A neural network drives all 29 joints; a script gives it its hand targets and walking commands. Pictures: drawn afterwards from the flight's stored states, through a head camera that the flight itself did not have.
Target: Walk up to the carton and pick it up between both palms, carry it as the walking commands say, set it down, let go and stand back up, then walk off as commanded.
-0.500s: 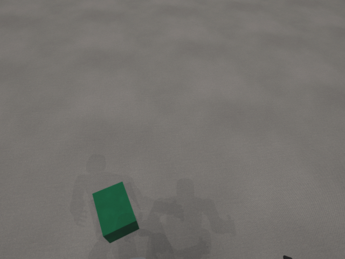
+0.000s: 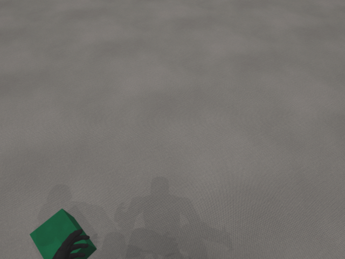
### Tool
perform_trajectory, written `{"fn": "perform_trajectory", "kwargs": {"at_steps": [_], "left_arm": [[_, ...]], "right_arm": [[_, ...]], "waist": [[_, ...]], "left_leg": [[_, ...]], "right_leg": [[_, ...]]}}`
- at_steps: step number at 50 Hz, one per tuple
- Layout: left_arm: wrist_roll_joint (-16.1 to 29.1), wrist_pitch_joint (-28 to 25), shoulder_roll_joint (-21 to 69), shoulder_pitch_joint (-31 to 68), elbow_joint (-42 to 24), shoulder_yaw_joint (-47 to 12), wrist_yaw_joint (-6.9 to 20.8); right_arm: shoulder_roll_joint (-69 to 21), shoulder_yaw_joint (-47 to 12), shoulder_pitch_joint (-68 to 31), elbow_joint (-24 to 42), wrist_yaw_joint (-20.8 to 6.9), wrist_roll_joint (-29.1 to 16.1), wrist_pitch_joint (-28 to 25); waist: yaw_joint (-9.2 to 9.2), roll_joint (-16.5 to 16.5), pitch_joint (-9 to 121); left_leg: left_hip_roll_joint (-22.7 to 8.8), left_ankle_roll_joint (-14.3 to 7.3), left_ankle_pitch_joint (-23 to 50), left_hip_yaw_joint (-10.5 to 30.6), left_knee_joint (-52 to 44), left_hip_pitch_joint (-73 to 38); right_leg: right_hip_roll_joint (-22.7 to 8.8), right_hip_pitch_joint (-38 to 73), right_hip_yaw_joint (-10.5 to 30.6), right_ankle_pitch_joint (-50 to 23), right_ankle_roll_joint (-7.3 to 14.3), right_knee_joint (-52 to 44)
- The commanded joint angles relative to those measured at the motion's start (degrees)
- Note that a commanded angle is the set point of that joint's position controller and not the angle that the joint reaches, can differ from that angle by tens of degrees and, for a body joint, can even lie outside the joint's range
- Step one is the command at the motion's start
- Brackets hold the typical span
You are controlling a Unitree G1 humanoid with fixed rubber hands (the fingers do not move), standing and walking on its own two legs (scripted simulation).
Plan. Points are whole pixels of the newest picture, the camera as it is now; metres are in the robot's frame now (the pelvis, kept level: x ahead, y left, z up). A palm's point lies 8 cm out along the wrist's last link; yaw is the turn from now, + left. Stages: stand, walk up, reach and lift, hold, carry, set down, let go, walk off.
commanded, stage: walk off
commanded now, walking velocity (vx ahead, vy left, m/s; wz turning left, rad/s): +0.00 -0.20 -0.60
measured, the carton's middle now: (64, 242) +0.30 +0.55 -0.68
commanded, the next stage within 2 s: none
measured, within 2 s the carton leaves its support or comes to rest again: neither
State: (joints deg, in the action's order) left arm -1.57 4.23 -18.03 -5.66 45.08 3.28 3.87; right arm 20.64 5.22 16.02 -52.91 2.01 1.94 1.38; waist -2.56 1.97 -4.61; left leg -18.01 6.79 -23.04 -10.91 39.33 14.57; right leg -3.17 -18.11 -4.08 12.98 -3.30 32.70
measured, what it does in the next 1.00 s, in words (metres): steps to the right, turning right: left foot, then right foot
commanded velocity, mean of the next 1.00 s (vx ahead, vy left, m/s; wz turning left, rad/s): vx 0.00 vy -0.20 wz -0.60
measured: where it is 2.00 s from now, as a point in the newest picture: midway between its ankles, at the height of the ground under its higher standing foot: outside the picture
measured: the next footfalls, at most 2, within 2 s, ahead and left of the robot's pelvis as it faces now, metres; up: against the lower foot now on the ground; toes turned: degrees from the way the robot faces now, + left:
left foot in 0.36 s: +0.06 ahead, +0.01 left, +0.00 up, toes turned -5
right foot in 0.78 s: -0.05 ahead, -0.34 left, +0.00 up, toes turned -32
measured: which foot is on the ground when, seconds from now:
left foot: up 0.00-0.34, down 0.36-0.78, up 0.80-1.00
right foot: down 0.00-0.36, up 0.38-0.76, down 0.78-1.00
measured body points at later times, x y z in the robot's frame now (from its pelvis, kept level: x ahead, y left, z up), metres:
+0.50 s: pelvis -0.01 -0.09 +0.02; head +0.03 -0.05 +0.47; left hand +0.14 +0.15 -0.13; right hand -0.02 -0.39 -0.08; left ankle +0.02 +0.01 -0.72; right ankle -0.04 -0.21 -0.63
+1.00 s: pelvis -0.06 -0.23 +0.02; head -0.04 -0.26 +0.46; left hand +0.17 -0.04 -0.10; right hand -0.14 -0.52 -0.12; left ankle -0.01 -0.11 -0.65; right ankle -0.08 -0.32 -0.72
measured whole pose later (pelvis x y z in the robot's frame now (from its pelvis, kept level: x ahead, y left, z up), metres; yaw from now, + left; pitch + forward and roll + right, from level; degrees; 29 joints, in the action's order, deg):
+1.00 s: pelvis -0.06 -0.23 +0.02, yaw -33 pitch +1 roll +0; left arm -1.8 3.3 -16.1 -10.2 47.7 2.4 1.5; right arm 17.1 4.3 9.8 -50.7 2.8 1.0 4.3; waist 1.1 1.8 -4.3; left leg -5.8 3.3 -25.0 -5.9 63.7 29.5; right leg 2.7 -18.1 -0.6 12.1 3.4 29.2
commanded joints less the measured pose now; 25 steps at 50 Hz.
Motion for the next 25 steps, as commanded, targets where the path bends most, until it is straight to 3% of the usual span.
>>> {"fn": "perform_trajectory", "kwargs": {"at_steps": [1, 2, 3, 4, 6, 8, 12, 15, 17, 18, 19, 20, 21, 22, 23, 25], "left_arm": [[0.7, -1.4, -19.9, -15.1, 1.0, 4.4, -0.7], [0.6, -1.6, -15.5, -13.9, 1.6, 3.5, -1.1], [0.1, -1.4, -13.9, -10.7, 1.1, 3.0, -1.9], [-0.3, -1.2, -11.4, -6.5, 0.3, 2.4, -2.5], [-0.3, -1.1, -7.9, -2.2, -1.2, 1.2, -2.9], [-0.2, -1.2, -6.7, -2.7, -1.3, 0.9, -2.7], [-0.6, -0.9, -7.1, -6.5, -0.3, 1.1, -2.2], [-0.4, -0.5, -7.0, -5.8, -0.1, 1.0, -1.8], [0.2, -0.3, -6.9, -4.6, 0.2, 1.0, -1.7], [1.1, -0.4, -6.2, -4.5, 0.0, 0.8, -1.7], [1.8, -0.8, -1.3, -5.9, -1.2, 0.2, -1.7], [-1.1, -0.4, -6.0, -2.3, -2.0, 1.4, -2.0], [-2.1, -0.1, -8.6, -2.3, -1.5, 2.4, -1.6], [-1.7, 0.1, -7.4, -5.9, 0.0, 2.7, -1.1], [-1.3, 0.3, -6.5, -8.7, 1.1, 2.8, -0.6], [-0.4, 0.6, -4.4, -9.9, 1.9, 2.5, 0.3]], "right_arm": [[0.1, -0.5, -3.2, 7.5, 0.4, -0.1, 1.9], [3.2, 0.1, -5.0, 7.3, 0.7, -0.9, 2.8], [2.6, -0.1, -4.8, 7.1, 0.9, -1.3, 2.7], [4.0, 0.4, -3.8, 5.7, 1.1, -1.3, 2.4], [4.7, 0.8, -0.3, 3.3, 1.0, -0.8, 2.3], [3.1, 0.3, -1.5, 3.9, 1.1, -1.0, 2.3], [0.7, -0.9, -4.7, 5.2, 1.7, -1.8, 2.0], [0.2, -1.2, -2.0, 4.0, 2.2, -2.5, 1.5], [0.5, -1.1, 2.4, 2.4, 2.5, -2.6, 1.0], [3.0, -0.4, 6.5, 1.7, 2.8, -1.7, 0.4], [9.7, 1.2, 6.6, 2.2, 3.0, -0.7, 0.2], [11.4, 1.4, 3.8, 2.6, 3.1, -0.4, 0.8], [7.0, 0.5, 1.1, 3.3, 3.0, -0.5, 0.6], [4.5, -0.1, -2.9, 4.0, 2.6, -0.9, 0.3], [3.5, -0.3, -5.7, 4.7, 2.3, -0.9, 0.0], [2.9, -0.2, -5.6, 4.8, 2.2, -0.6, -0.3]], "waist": [[9.03, -27.7, 11.7], [7.55, -18.6, 9.6], [6.55, -19.8, 8.2], [4.31, -15.7, 6.7], [2.44, -13.3, 8.2], [2.41, -11.5, 8.0], [3.95, -10.9, 6.2], [2.50, -9.1, 6.2], [-0.07, -6.9, 6.2], [-2.31, -3.2, 7.1], [-1.37, 14.2, 8.5], [-2.03, 13.1, 3.0], [0.21, 5.3, 1.5], [3.36, 3.5, 1.4], [4.71, 4.6, 2.0], [3.96, 7.2, 2.6]], "left_leg": [[11.1, -1.9, -21.6, 2.0, 28.0, 22.3], [8.4, -2.7, -17.5, 6.4, 33.5, 22.2], [9.2, -3.3, -13.6, 7.2, 32.9, 22.2], [7.9, -3.3, -7.9, 8.7, 30.8, 20.0], [9.8, -3.3, -2.4, 7.2, 30.9, 15.3], [11.1, -3.9, -2.4, 7.1, 25.9, 13.5], [13.8, -5.8, -4.1, 6.5, 13.1, 11.1], [15.6, -6.3, -1.7, 7.4, 2.7, 3.1], [15.9, -5.9, 4.8, 7.2, -9.7, -5.8], [9.8, -7.2, 7.2, 11.7, -19.4, -15.3], [-11.0, -11.9, 1.3, 30.9, -27.2, -22.4], [-18.6, -17.6, 12.5, 34.1, -29.5, -8.1], [-14.1, -17.5, 17.2, 28.4, -28.3, -3.2], [-9.7, -15.1, 17.0, 21.5, -26.5, -1.8], [-5.6, -12.5, 17.0, 15.9, -24.7, -2.4], [-2.5, -11.4, 23.4, 9.1, -22.0, -3.4]], "right_leg": [[-19.2, 15.4, 25.2, -28.1, 14.3, -14.5], [-16.7, 14.9, 19.3, -32.9, 15.3, -12.5], [-14.4, 11.0, 18.0, -25.8, 15.1, -12.9], [-10.0, 9.2, 15.0, -21.0, 13.3, -12.8], [-6.9, 6.8, 12.6, -24.1, 13.3, -11.3], [-6.8, 5.4, 14.1, -21.5, 14.2, -11.5], [-8.4, 5.3, 21.6, -16.7, 16.8, -12.9], [-7.3, 2.4, 25.0, -16.4, 15.6, -13.8], [-4.4, -1.3, 25.4, -10.7, 12.7, -13.3], [-0.9, -8.6, 23.2, -1.8, 8.7, -9.0], [7.5, -19.2, 12.0, 14.3, 3.9, 9.5], [6.6, -21.2, 9.4, 18.0, 1.9, 24.1], [4.5, -17.3, 12.3, 13.6, 1.2, 31.8], [3.7, -16.4, 12.0, 10.5, 0.4, 35.5], [3.3, -16.3, 11.1, 7.2, -0.5, 38.3], [3.2, -16.1, 8.6, 4.9, -2.7, 40.3]]}}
